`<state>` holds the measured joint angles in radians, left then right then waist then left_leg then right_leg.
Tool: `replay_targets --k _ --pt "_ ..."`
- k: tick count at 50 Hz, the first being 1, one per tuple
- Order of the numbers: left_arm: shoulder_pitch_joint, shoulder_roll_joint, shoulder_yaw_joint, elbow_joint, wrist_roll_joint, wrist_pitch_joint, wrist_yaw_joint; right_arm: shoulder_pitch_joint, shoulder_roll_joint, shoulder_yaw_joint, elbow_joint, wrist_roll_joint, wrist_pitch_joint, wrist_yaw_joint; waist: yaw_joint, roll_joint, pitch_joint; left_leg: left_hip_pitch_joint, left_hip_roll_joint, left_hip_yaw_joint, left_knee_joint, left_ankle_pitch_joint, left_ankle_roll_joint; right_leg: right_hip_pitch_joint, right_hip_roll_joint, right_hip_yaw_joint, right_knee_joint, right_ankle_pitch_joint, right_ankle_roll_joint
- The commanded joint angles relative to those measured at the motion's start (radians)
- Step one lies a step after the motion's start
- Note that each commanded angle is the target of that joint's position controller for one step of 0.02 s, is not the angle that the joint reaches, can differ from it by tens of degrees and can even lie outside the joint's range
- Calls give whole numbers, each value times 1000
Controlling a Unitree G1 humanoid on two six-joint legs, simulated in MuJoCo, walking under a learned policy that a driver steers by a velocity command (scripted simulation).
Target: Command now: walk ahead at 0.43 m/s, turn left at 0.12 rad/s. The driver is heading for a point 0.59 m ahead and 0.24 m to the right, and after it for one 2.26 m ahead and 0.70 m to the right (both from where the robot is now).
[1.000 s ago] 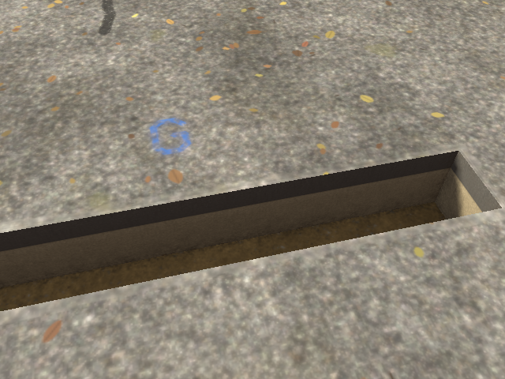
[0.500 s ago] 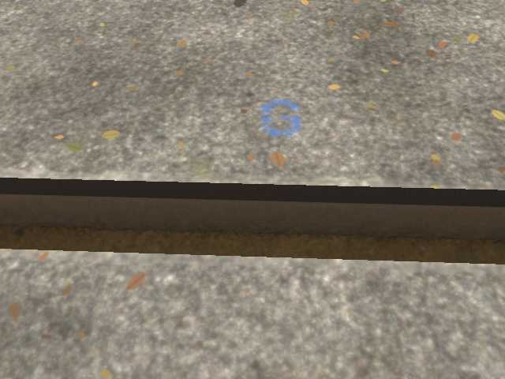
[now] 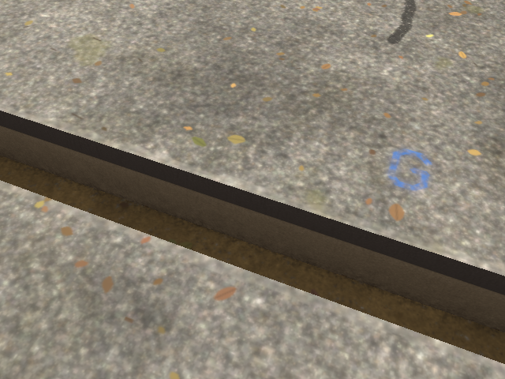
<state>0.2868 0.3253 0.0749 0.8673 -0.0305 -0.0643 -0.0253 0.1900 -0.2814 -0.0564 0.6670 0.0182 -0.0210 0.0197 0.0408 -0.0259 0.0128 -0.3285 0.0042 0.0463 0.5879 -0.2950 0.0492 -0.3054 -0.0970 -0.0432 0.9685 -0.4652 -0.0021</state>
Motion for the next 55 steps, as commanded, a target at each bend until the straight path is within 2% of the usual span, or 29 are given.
replay_targets --k 1,3,7,11,15,18,20,21,22,23,24,25,26,27,29,31,33,36,38,41,43,44,45,46,47,48,49,52,55 --pt "-129 106 13 -114 -19 -42 -8 160 -141 -37 -18 -10 -36 0 -110 140 -17 397 303 -451 -377 -126 196 -539 -48 74 238 101 -43" --pt "-96 91 15 -89 2 -23 -12 93 -116 -27 -22 -18 -46 -7 -63 150 19 291 248 -294 -421 65 150 -449 -71 88 163 238 -28" --pt "-99 42 7 -79 -6 5 -4 131 -110 -31 10 -40 -73 -22 -60 84 38 286 224 -104 -439 373 130 -480 -8 146 68 399 5" --pt "-186 3 -8 -122 10 2 -13 133 -113 -31 34 -31 -81 -37 -73 95 77 244 192 46 -471 424 84 -400 40 84 -210 599 1" --pt "-288 -29 -27 -175 11 1 -41 206 -125 -37 85 -20 -67 -48 -109 73 117 340 232 99 -432 566 63 -397 60 21 -346 595 -39" --pt "-280 0 -16 -209 10 2 -55 206 -158 -46 86 -6 -37 -66 -78 123 56 463 251 132 -276 994 49 -337 120 -53 -360 439 -86" --pt "-157 55 11 -204 4 12 -54 184 -187 -50 78 -8 -14 -80 3 164 -39 485 255 134 -68 1258 32 -170 174 -86 -342 331 -132" --pt "-1 103 36 -172 4 19 -42 143 -197 -49 68 -4 -9 -80 90 148 -115 403 224 148 136 1229 16 55 199 -76 -399 363 -170" --pt "155 170 61 -151 7 33 -16 127 -192 -43 51 -8 -22 -78 162 54 -203 171 160 141 453 868 -22 358 91 122 -444 409 -232" --pt "133 242 67 -154 -1 30 -3 292 -20 8 20 -45 -53 -45 -1 -199 -308 -294 -57 14 845 -287 -84 721 -182 670 -464 334 -437" --pt "163 178 57 -161 1 26 -5 198 -97 0 9 -3 -95 -25 88 -105 -417 -403 -66 -188 940 -295 -63 754 -224 868 -634 116 -469" --pt "121 132 47 -166 6 21 -4 99 -138 -12 -22 33 -112 -17 89 -59 -223 -476 -7 -194 876 -210 -37 621 -194 738 -686 81 -401" --pt "48 101 37 -180 6 17 -2 55 -141 -12 -38 22 -123 -21 40 49 -104 -448 35 -177 765 -122 -28 436 -152 629 -707 140 -356" --pt "-13 65 25 -193 12 16 1 48 -142 -17 -31 -7 -122 -29 -3 71 -39 -394 64 -160 684 -72 -41 299 -103 538 -716 251 -332" --pt "-58 51 17 -219 33 15 9 100 -148 -26 -35 -23 -100 -30 -60 20 -26 -283 94 -156 606 -21 -69 152 -47 451 -746 390 -328" --pt "-45 65 19 -212 21 15 20 94 -120 -18 -45 -29 -80 -33 -68 1 -11 -264 105 -125 494 3 -103 61 -23 385 -752 477 -322" --pt "-32 106 30 -203 22 7 26 33 -90 -1 -65 -32 -76 -35 -52 -10 8 -253 99 -106 337 121 -123 -8 9 336 -754 484 -297" --pt "32 118 34 -169 15 22 41 -101 -66 10 -99 -51 -82 -27 14 -34 -2 -171 43 -91 88 379 -108 -31 67 294 -679 500 -228" --pt "57 128 38 -161 30 36 41 -109 -54 10 -101 -38 -90 -14 20 -68 -64 -52 -7 -69 120 451 -106 -54 62 312 -630 540 -226" --pt "48 100 32 -189 22 55 33 -72 -98 -12 -105 -22 -98 -11 -10 -81 -71 9 -34 -90 77 237 -98 9 42 419 -564 448 -209" --pt "-16 112 32 -208 24 54 39 44 -139 -41 -86 -25 -109 -19 -109 -114 -45 133 -18 -114 -26 216 -73 18 39 466 -479 475 -163" --pt "-24 81 20 -212 33 52 41 154 -182 -58 -72 -35 -114 -23 -166 -52 -103 246 58 -162 -98 208 -27 17 86 418 -284 446 -124" --pt "121 -5 -2 -217 45 57 37 209 -246 -70 -71 -45 -106 -21 -102 228 -233 485 265 -367 -74 257 76 -124 185 314 20 12 -71" --pt "222 0 -6 -224 3 47 34 254 -251 -75 -43 -43 -93 -5 -79 492 -269 564 410 -787 -233 38 238 -395 235 230 312 -157 -30" --pt "145 102 22 -209 -8 45 36 222 -172 -58 -57 -27 -95 -1 -105 300 -154 456 406 -791 -295 -115 240 -481 171 231 429 -70 -20" --pt "47 147 39 -221 -4 59 41 184 -131 -44 -65 -22 -89 -7 -111 170 -60 343 385 -649 -297 -84 213 -473 133 206 489 24 -23" --pt "7 136 40 -231 9 76 45 128 -104 -29 -73 -29 -88 -4 -92 90 -7 225 352 -529 -311 24 205 -432 105 202 494 80 -25" --pt "22 89 45 -242 -8 99 35 65 -89 -22 -49 -6 -92 -5 -39 119 48 138 257 -318 -379 73 158 -376 23 206 348 190 -44" --pt "-45 45 33 -272 10 112 28 127 -115 -30 5 -10 -97 -3 -66 88 35 225 275 -216 -389 246 170 -433 8 194 187 203 -46"
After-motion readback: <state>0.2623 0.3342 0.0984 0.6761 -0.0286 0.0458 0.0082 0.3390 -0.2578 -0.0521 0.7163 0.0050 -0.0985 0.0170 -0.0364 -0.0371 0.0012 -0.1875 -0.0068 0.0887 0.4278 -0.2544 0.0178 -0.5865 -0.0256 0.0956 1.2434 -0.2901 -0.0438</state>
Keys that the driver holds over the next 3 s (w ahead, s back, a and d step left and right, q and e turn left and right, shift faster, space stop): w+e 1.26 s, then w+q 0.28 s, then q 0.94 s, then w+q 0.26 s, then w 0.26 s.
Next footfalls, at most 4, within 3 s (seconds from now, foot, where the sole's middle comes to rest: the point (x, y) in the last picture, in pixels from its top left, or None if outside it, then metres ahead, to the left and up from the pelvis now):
0.44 right None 0.39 -0.11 -0.77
0.88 left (255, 308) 0.68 0.02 -0.77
1.44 right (400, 320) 0.67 -0.39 -0.77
1.74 left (400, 197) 1.11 -0.46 -0.77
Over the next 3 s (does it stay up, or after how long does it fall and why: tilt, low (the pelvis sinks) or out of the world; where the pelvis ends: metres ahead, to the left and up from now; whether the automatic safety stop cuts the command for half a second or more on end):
stays up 1.18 -0.54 0.01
